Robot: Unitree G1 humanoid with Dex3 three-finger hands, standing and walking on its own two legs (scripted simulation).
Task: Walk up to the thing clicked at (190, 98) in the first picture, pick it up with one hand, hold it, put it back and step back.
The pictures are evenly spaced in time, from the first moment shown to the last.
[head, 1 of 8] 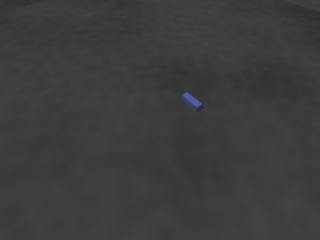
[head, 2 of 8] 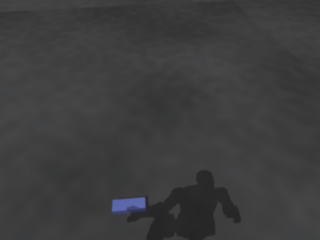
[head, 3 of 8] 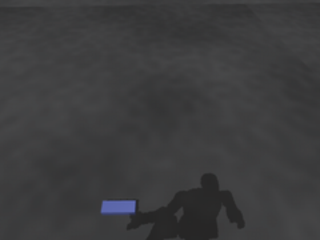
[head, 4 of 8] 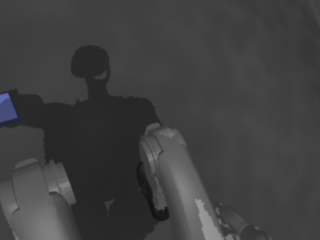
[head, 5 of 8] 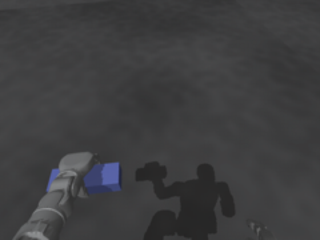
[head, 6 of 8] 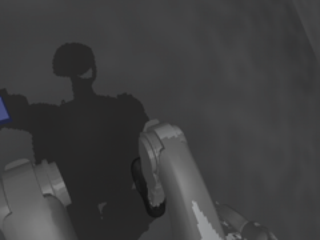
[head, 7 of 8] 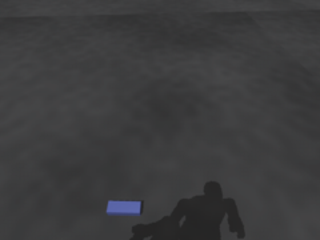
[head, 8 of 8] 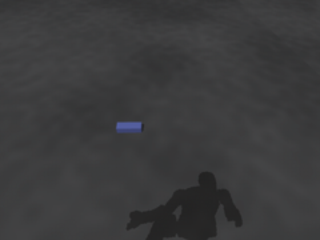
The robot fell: no
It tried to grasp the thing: yes
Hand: left
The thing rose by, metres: 0.68
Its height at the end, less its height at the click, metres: +0.00
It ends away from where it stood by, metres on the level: 0.01
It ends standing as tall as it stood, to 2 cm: yes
